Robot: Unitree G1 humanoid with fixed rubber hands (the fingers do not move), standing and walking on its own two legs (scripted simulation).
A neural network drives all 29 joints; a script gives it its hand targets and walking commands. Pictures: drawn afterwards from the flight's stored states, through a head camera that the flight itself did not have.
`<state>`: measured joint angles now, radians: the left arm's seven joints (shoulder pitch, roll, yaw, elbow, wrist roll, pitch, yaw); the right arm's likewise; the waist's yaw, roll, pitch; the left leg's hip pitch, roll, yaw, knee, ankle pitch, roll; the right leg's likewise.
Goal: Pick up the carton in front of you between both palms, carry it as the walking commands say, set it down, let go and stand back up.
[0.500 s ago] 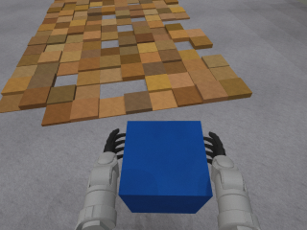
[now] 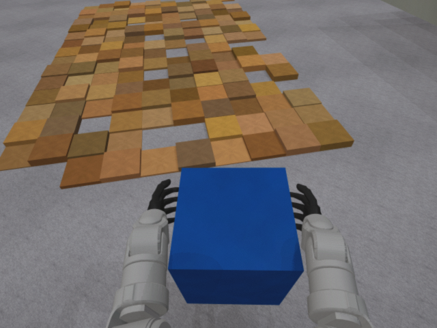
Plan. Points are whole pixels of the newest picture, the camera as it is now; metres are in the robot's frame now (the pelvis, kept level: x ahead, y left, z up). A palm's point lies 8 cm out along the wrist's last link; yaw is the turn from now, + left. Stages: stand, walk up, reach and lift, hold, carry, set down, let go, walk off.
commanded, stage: reach and lift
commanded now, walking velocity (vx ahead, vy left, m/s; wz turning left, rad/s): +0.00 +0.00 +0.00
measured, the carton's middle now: (233, 240) +0.30 +0.00 -0.05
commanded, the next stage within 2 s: hold in 0.60 s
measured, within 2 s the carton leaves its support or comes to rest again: neither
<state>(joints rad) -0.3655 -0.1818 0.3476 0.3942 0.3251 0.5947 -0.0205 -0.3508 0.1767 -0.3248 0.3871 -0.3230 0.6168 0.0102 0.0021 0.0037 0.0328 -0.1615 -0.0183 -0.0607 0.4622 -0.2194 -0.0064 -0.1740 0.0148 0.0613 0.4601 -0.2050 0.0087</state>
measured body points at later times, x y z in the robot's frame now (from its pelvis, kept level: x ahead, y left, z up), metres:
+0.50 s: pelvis +0.02 +0.00 +0.01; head -0.01 +0.00 +0.46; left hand +0.32 +0.15 +0.04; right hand +0.32 -0.15 +0.03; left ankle +0.03 +0.12 -0.74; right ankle +0.03 -0.13 -0.74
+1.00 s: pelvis +0.00 +0.00 +0.00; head -0.04 +0.00 +0.45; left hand +0.31 +0.15 +0.05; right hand +0.30 -0.15 +0.05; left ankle +0.03 +0.12 -0.74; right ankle +0.03 -0.13 -0.74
